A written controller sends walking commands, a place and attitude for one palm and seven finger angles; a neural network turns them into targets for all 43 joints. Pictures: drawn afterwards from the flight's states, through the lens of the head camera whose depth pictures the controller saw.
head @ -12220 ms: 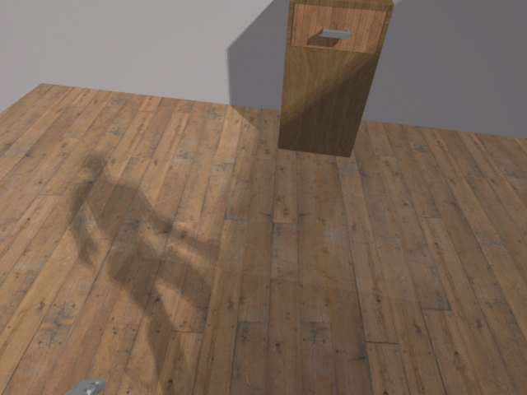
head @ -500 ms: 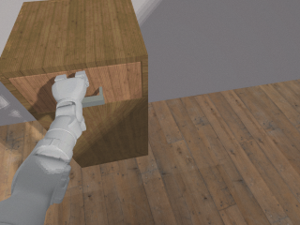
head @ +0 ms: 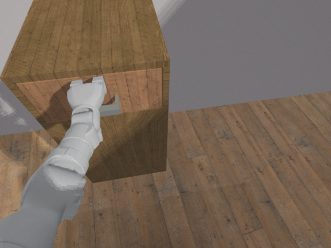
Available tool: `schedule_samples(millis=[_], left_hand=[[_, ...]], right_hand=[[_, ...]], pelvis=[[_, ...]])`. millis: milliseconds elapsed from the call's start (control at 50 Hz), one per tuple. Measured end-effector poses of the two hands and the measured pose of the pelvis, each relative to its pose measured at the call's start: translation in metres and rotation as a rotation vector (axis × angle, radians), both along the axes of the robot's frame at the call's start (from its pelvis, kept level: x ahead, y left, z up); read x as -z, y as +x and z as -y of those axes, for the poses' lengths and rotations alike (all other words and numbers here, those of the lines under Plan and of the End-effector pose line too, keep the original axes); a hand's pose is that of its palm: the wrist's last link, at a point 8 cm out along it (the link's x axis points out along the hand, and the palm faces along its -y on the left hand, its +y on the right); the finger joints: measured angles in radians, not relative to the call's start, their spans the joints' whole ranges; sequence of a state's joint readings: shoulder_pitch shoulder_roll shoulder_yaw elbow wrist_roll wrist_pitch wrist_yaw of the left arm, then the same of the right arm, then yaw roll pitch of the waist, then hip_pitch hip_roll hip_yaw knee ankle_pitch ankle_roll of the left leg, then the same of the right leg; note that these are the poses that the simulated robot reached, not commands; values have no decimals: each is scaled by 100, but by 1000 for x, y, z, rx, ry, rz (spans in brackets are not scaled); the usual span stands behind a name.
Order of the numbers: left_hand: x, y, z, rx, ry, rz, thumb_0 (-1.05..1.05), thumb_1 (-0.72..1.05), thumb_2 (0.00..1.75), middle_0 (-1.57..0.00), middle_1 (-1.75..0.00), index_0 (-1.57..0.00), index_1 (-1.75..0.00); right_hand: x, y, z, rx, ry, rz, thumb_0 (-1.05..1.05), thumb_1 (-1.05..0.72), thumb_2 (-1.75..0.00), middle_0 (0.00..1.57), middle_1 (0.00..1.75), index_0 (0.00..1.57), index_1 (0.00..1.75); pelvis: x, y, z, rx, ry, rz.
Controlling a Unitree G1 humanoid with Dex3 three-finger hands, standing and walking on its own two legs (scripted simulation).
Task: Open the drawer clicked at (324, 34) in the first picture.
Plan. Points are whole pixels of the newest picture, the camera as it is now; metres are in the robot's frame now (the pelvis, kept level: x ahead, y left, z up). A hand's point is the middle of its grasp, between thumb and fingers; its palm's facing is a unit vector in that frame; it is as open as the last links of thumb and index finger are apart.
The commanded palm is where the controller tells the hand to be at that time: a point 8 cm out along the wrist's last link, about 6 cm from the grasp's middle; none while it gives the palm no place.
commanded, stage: move the hooked fingers above the handle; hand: left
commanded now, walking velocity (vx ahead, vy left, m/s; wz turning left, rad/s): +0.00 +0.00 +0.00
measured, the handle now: (99, 105) +0.54 +0.17 -0.02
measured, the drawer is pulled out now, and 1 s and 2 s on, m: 0.00 0.00 0.00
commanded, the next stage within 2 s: lower the fingers behind the handle in 0.40 s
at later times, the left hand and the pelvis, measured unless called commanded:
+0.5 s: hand (99, 111) +0.47 +0.15 +0.04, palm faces -0.07 -0.06 -1.00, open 13.9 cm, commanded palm +0.45 +0.16 +0.10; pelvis +0.00 -0.01 +0.00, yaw +1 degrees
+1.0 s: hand (101, 116) +0.47 +0.15 +0.01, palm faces -0.05 -0.06 -1.00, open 13.9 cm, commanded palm +0.46 +0.16 +0.06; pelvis +0.00 -0.01 -0.01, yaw +1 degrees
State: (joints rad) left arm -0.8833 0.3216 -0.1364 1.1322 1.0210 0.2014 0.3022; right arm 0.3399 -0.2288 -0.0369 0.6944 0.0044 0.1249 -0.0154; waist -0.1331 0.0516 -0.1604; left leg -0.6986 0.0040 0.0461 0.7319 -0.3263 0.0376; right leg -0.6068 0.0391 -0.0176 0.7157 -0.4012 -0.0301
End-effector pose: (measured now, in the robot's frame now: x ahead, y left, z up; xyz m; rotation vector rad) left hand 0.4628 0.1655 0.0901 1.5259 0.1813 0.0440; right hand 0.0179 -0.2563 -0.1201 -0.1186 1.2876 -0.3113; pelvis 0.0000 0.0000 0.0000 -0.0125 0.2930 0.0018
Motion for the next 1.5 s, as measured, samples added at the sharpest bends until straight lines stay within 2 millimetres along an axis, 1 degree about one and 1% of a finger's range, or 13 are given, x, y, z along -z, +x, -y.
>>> schedule_samples(millis=[60,160,280,400,500,600,700,820,880,1000,1160,1300,1500], left_hand=[[3,-2,2,52,-23,-5,0,-49,30,-32,-121,-32,-120],[0,-2,10,131,-22,64,0,-49,30,-32,-121,-32,-120],[-7,1,8,65,8,130,0,-49,30,-32,-121,-32,-120],[-8,-4,5,-12,14,54,0,-49,30,-31,-121,-31,-120],[-7,-11,16,51,-21,13,0,-49,30,-32,-121,-32,-120],[-8,-16,22,114,-20,66,0,-49,30,-32,-121,-32,-120],[3,-18,13,57,14,77,0,-49,30,-32,-121,-32,-120],[16,-18,1,5,18,31,0,-49,30,-32,-121,-32,-120],[19,-15,3,29,0,20,0,-49,30,-32,-121,-32,-120],[23,-9,14,99,-15,45,0,-49,30,-32,-121,-32,-120],[41,-6,13,60,0,54,0,-49,30,-32,-121,-32,-120],[49,-4,10,49,5,41,0,-49,30,-31,-120,-32,-120],[62,0,5,53,-10,23,0,-49,30,-31,-120,-32,-120]], right_hand=[[-2,-6,2,4,-14,-18,1,-90,-90,20,30,20,30],[-1,-14,7,3,-26,-48,1,-90,-90,20,30,20,30],[5,-18,9,10,-2,-63,1,-90,-90,20,30,20,30],[5,-11,7,18,29,-47,1,-90,-90,20,30,20,30],[1,0,10,5,13,-9,1,-90,-90,20,30,20,30],[-1,10,16,-10,-13,31,1,-90,-90,20,30,20,30],[1,12,20,-24,-19,39,1,-90,-90,20,30,20,30],[3,3,22,-18,-24,8,1,-90,-90,20,30,20,30],[3,-5,21,-12,-31,-13,1,-90,-90,20,30,20,30],[7,-20,19,8,-37,-47,1,-90,-90,20,30,20,30],[15,-34,7,31,-10,-77,1,-90,-90,20,30,20,30],[17,-38,-1,34,0,-90,1,-90,-90,20,30,20,30],[18,-39,-1,28,-28,-87,1,-90,-90,20,30,20,30]], pelvis=[[0,2,1,-4,-1,3],[2,3,2,-11,-4,-4],[3,2,3,-4,-1,-14],[-1,4,6,0,4,5],[-4,4,9,-8,6,27],[-2,0,12,-10,7,26],[2,-5,13,-11,8,11],[4,-7,15,-16,5,-5],[5,-6,14,-20,2,-11],[10,-4,10,-15,-4,-31],[16,-5,5,1,-5,-64],[18,-6,2,-1,-10,-74],[25,-7,-2,2,-18,-101]])
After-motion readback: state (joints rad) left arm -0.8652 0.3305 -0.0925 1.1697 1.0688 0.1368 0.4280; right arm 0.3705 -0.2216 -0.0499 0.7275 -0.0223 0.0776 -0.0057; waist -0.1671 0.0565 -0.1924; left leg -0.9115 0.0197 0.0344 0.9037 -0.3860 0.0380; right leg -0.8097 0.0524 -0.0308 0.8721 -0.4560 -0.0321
